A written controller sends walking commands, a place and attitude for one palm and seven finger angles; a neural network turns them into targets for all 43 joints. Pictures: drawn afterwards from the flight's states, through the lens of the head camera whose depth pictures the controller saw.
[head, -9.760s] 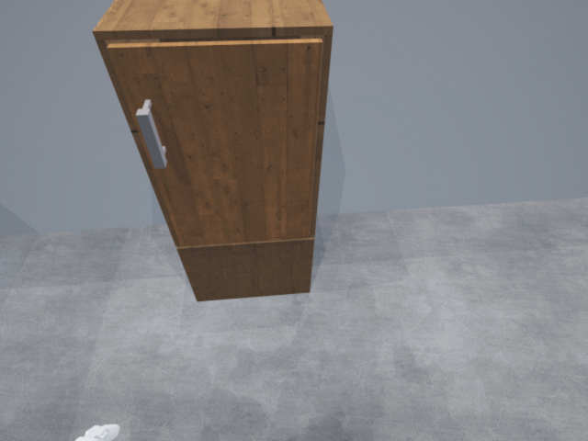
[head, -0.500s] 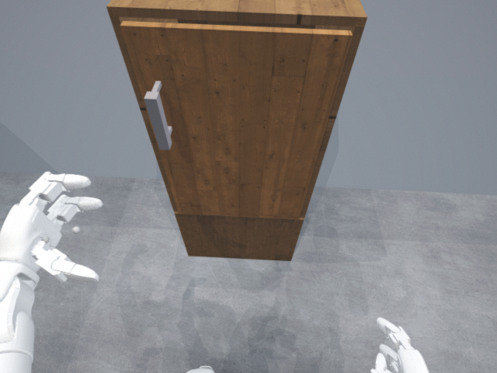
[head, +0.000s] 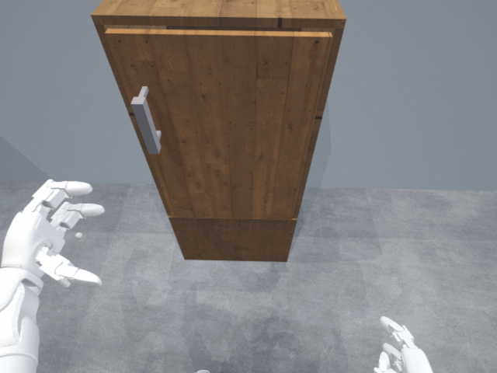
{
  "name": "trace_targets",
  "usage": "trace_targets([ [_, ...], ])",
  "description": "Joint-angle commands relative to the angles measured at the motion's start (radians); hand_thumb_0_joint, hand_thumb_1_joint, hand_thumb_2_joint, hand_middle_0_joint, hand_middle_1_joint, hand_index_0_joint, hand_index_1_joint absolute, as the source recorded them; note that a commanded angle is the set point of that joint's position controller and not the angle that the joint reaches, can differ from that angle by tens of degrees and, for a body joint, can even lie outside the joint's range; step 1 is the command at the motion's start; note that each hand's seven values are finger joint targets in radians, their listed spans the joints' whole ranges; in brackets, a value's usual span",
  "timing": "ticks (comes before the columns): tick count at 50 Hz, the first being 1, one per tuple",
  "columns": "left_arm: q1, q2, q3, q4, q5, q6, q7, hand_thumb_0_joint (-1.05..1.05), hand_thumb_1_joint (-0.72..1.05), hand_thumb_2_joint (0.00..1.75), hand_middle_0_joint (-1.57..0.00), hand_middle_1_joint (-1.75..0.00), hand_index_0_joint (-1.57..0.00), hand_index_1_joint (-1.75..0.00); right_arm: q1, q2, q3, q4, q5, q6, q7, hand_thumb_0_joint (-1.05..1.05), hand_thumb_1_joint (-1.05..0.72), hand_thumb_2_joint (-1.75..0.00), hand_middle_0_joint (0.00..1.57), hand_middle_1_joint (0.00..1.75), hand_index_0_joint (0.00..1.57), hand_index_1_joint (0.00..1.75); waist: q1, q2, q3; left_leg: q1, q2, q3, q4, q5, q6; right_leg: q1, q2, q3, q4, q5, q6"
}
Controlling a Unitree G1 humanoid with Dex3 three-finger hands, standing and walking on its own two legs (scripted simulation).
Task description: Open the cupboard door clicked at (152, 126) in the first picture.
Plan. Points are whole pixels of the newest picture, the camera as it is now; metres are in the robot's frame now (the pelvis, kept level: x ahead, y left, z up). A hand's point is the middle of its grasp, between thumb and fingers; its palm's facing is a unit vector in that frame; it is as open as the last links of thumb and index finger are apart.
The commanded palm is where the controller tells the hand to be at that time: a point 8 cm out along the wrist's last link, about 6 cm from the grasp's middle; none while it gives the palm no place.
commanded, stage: move the hooked fingers beside the handle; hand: left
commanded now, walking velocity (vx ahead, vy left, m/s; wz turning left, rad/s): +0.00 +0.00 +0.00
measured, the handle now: (149, 120) +0.58 +0.24 +0.06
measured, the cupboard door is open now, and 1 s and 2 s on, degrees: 0 0 0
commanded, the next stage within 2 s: none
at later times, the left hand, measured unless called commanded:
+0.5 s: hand (90, 199) +0.36 +0.28 +0.08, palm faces +0.03 -1.00 +0.00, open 14.0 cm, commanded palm +0.33 +0.33 +0.07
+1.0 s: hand (103, 169) +0.42 +0.28 +0.08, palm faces +0.01 -1.00 +0.01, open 14.0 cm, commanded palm +0.40 +0.34 +0.07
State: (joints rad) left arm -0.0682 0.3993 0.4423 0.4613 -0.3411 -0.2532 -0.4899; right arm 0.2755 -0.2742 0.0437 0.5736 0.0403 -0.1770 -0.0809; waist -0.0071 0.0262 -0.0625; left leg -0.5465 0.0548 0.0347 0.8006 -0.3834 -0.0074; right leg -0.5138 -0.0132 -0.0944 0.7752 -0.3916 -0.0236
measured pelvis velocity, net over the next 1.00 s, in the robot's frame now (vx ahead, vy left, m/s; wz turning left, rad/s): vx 0.00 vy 0.02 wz -0.02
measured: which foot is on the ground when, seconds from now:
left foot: down 0.00-1.00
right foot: down 0.00-1.00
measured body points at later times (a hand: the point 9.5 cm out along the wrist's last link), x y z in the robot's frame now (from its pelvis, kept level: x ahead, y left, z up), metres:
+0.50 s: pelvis +0.00 +0.01 -0.01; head +0.05 +0.01 +0.44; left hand +0.35 +0.33 +0.08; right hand +0.11 -0.26 -0.10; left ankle +0.01 +0.12 -0.71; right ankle +0.00 -0.10 -0.71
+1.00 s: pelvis +0.00 +0.02 -0.01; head +0.08 +0.03 +0.43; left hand +0.41 +0.33 +0.08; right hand +0.07 -0.25 -0.11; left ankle +0.01 +0.12 -0.71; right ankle +0.00 -0.10 -0.71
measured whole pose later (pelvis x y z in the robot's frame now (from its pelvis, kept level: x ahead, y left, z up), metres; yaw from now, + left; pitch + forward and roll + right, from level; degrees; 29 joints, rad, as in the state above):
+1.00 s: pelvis +0.00 +0.02 -0.01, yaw -1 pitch +14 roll -2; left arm -0.62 0.55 0.48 1.01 -0.21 -0.33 -0.48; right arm 0.35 -0.28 0.04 0.61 0.02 -0.05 -0.06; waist -0.09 0.01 -0.09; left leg -0.72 0.06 0.05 0.88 -0.41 0.02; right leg -0.68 -0.02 -0.08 0.83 -0.39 0.00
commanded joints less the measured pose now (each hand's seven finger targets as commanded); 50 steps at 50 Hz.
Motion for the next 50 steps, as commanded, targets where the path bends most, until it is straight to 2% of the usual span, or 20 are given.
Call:
trace_targets([
  [1, -0.201, 0.261, 0.082, -0.204, -0.035, -0.068, -0.001, 0.0, -0.5, 0.3, -0.3, -1.2, -0.3, -1.2, -0.026, -0.141, -0.063, -0.134, 0.008, -0.059, -0.014, 0.0, -0.9, -0.9, 0.2, 0.3, 0.2, 0.3, 0.008, 0.024, -0.234, 0.106, -0.056, -0.029, -0.097, 0.236, 0.033, 0.12, 0.025, 0.08, -0.113, 0.278, 0.014],
  [5, -0.237, 0.279, 0.092, -0.168, -0.032, -0.068, -0.005, 0.0, -0.5, 0.3, -0.3, -1.2, -0.3, -1.2, -0.024, -0.145, -0.059, -0.126, 0.007, -0.055, -0.015, 0.0, -0.9, -0.9, 0.2, 0.3, 0.2, 0.3, 0.0, 0.008, -0.209, 0.087, -0.057, -0.028, -0.089, 0.223, 0.033, 0.108, 0.023, 0.089, -0.115, 0.271, 0.016],
  [8, -0.417, 0.314, 0.085, -0.116, -0.014, -0.071, -0.006, 0.0, -0.5, 0.3, -0.3, -1.2, -0.3, -1.2, -0.019, -0.151, -0.054, -0.105, 0.007, -0.045, -0.025, 0.0, -0.9, -0.9, 0.2, 0.3, 0.2, 0.3, -0.032, 0.009, -0.175, 0.058, -0.055, -0.033, -0.084, 0.168, 0.032, 0.068, 0.021, 0.101, -0.121, 0.199, 0.016],
  [12, -0.555, 0.314, 0.044, -0.066, 0.006, -0.097, -0.015, 0.0, -0.5, 0.3, -0.3, -1.2, -0.3, -1.2, -0.007, -0.151, -0.05, -0.091, 0.006, -0.046, -0.034, 0.0, -0.9, -0.9, 0.2, 0.3, 0.2, 0.3, -0.041, 0.062, -0.213, 0.08, -0.055, -0.04, -0.076, 0.151, 0.035, 0.051, 0.022, 0.105, -0.111, 0.163, 0.008],
  [13, -0.557, 0.349, 0.071, -0.066, 0.014, -0.107, -0.016, 0.0, -0.5, 0.3, -0.3, -1.2, -0.3, -1.2, 0.004, -0.152, -0.056, -0.084, 0.005, -0.045, -0.034, 0.0, -0.9, -0.9, 0.2, 0.3, 0.2, 0.3, -0.032, 0.083, -0.269, 0.105, -0.053, -0.042, -0.075, 0.17, 0.034, 0.065, 0.023, 0.102, -0.105, 0.18, 0.006],
  [15, -0.553, 0.322, 0.043, -0.041, 0.02, -0.11, -0.023, 0.0, -0.5, 0.3, -0.3, -1.2, -0.3, -1.2, 0.011, -0.151, -0.056, -0.084, 0.004, -0.044, -0.032, 0.0, -0.9, -0.9, 0.2, 0.3, 0.2, 0.3, -0.03, 0.089, -0.304, 0.127, -0.055, -0.045, -0.072, 0.209, 0.034, 0.068, 0.025, 0.086, -0.09, 0.232, 0.004],
  [16, -0.534, 0.346, 0.068, -0.008, 0.024, -0.108, -0.021, 0.0, -0.5, 0.3, -0.3, -1.2, -0.3, -1.2, 0.017, -0.153, -0.058, -0.08, 0.003, -0.042, -0.031, 0.0, -0.9, -0.9, 0.2, 0.3, 0.2, 0.3, -0.019, 0.095, -0.315, 0.122, -0.054, -0.043, -0.069, 0.219, 0.032, 0.077, 0.025, 0.087, -0.086, 0.245, 0.003],
  [19, -0.537, 0.389, 0.113, 0.109, 0.017, -0.083, -0.025, 0.0, -0.5, 0.3, -0.3, -1.2, -0.3, -1.2, 0.034, -0.164, -0.058, -0.077, 0.003, -0.022, -0.028, 0.0, -0.9, -0.9, 0.2, 0.3, 0.2, 0.3, -0.018, 0.008, -0.28, 0.049, -0.052, -0.04, -0.067, 0.203, 0.032, 0.088, 0.025, 0.09, -0.084, 0.246, 0.009],
  [22, -0.523, 0.411, 0.127, 0.154, 0.025, -0.069, -0.026, 0.0, -0.5, 0.3, -0.3, -1.2, -0.3, -1.2, 0.044, -0.17, -0.058, -0.095, 0.001, -0.007, -0.017, 0.0, -0.9, -0.9, 0.2, 0.3, 0.2, 0.3, 0.002, 0.031, -0.271, 0.028, -0.055, -0.037, -0.069, 0.231, 0.031, 0.094, 0.027, 0.081, -0.067, 0.279, 0.002],
  [23, -0.559, 0.397, 0.105, 0.146, 0.033, -0.071, -0.025, 0.0, -0.5, 0.3, -0.3, -1.2, -0.3, -1.2, 0.048, -0.168, -0.06, -0.098, 0.002, -0.003, -0.015, 0.0, -0.9, -0.9, 0.2, 0.3, 0.2, 0.3, -0.011, 0.045, -0.274, 0.037, -0.053, -0.033, -0.069, 0.232, 0.031, 0.072, 0.028, 0.077, -0.066, 0.283, 0.005],
  [29, -0.625, 0.397, 0.104, 0.108, 0.046, -0.132, -0.008, 0.0, -0.5, 0.3, -0.3, -1.2, -0.3, -1.2, 0.093, -0.169, -0.075, -0.095, -0.005, 0.018, -0.002, 0.0, -0.9, -0.9, 0.2, 0.3, 0.2, 0.3, -0.025, 0.066, -0.353, 0.097, -0.047, -0.038, -0.051, 0.307, 0.032, 0.055, 0.044, 0.067, -0.042, 0.332, 0.002],
  [34, -0.741, 0.425, 0.108, 0.209, 0.053, -0.135, -0.014, 0.0, -0.5, 0.3, -0.3, -1.2, -0.3, -1.2, 0.115, -0.18, -0.075, -0.061, -0.004, 0.041, -0.01, 0.0, -0.9, -0.9, 0.2, 0.3, 0.2, 0.3, -0.056, 0.04, -0.314, 0.056, -0.044, -0.043, -0.049, 0.24, 0.036, 0.01, 0.044, 0.068, -0.049, 0.274, 0.007],
  [36, -0.756, 0.442, 0.106, 0.231, 0.073, -0.131, -0.015, 0.0, -0.5, 0.3, -0.3, -1.2, -0.3, -1.2, 0.12, -0.181, -0.074, -0.061, -0.006, 0.047, -0.009, 0.0, -0.9, -0.9, 0.2, 0.3, 0.2, 0.3, -0.05, 0.093, -0.322, 0.064, -0.045, -0.047, -0.05, 0.244, 0.034, -0.006, 0.042, 0.065, -0.045, 0.263, 0.002],
  [38, -0.828, 0.452, 0.087, 0.235, 0.092, -0.138, -0.013, 0.0, -0.5, 0.3, -0.3, -1.2, -0.3, -1.2, 0.13, -0.18, -0.074, -0.05, -0.008, 0.056, -0.01, 0.0, -0.9, -0.9, 0.2, 0.3, 0.2, 0.3, -0.063, 0.13, -0.337, 0.091, -0.042, -0.054, -0.039, 0.276, 0.032, -0.037, 0.044, 0.061, -0.036, 0.273, -0.001],
  [42, -0.848, 0.429, 0.076, 0.218, 0.089, -0.164, -0.001, 0.0, -0.5, 0.3, -0.3, -1.2, -0.3, -1.2, 0.151, -0.181, -0.08, -0.051, -0.015, 0.066, -0.002, 0.0, -0.9, -0.9, 0.2, 0.3, 0.2, 0.3, -0.065, 0.115, -0.41, 0.168, -0.03, -0.075, -0.021, 0.386, 0.026, -0.059, 0.054, 0.048, -0.018, 0.309, -0.003],
  [43, -0.846, 0.431, 0.081, 0.22, 0.087, -0.166, 0.0, 0.0, -0.5, 0.3, -0.3, -1.2, -0.3, -1.2, 0.153, -0.182, -0.081, -0.048, -0.014, 0.07, 0.001, 0.0, -0.9, -0.9, 0.2, 0.3, 0.2, 0.3, -0.06, 0.135, -0.425, 0.184, -0.027, -0.078, -0.022, 0.402, 0.02, -0.064, 0.053, 0.047, -0.019, 0.31, -0.002],
  [44, -0.834, 0.44, 0.098, 0.244, 0.083, -0.163, 0.004, 0.0, -0.5, 0.3, -0.3, -1.2, -0.3, -1.2, 0.158, -0.184, -0.081, -0.047, -0.016, 0.074, 0.003, 0.0, -0.9, -0.9, 0.2, 0.3, 0.2, 0.3, -0.058, 0.104, -0.429, 0.171, -0.027, -0.076, -0.021, 0.402, 0.021, -0.052, 0.053, 0.045, -0.018, 0.317, 0.0],
  [47, -0.863, 0.446, 0.095, 0.374, 0.097, -0.135, 0.011, 0.0, -0.5, 0.3, -0.3, -1.2, -0.3, -1.2, 0.165, -0.187, -0.074, -0.038, -0.013, 0.095, 0.004, 0.0, -0.9, -0.9, 0.2, 0.3, 0.2, 0.3, -0.072, 0.054, -0.332, 0.076, -0.031, -0.067, -0.023, 0.332, 0.028, -0.066, 0.053, 0.042, -0.02, 0.293, 0.0],
  [48, -0.894, 0.443, 0.076, 0.417, 0.11, -0.124, 0.012, 0.0, -0.5, 0.3, -0.3, -1.2, -0.3, -1.2, 0.162, -0.188, -0.071, -0.039, -0.011, 0.102, 0.003, 0.0, -0.9, -0.9, 0.2, 0.3, 0.2, 0.3, -0.086, 0.045, -0.296, 0.047, -0.031, -0.063, -0.028, 0.284, 0.031, -0.089, 0.05, 0.043, -0.024, 0.267, 0.005],
  [50, -0.939, 0.479, 0.085, 0.44, 0.133, -0.12, 0.022, 0.0, -0.5, 0.3, -0.3, -1.2, -0.3, -1.2, 0.171, -0.192, -0.073, -0.04, -0.014, 0.11, 0.003, 0.0, -0.9, -0.9, 0.2, 0.3, 0.2, 0.3, -0.091, 0.054, -0.299, 0.022, -0.035, -0.056, -0.022, 0.254, 0.036, -0.09, 0.046, 0.052, -0.025, 0.255, 0.008],
])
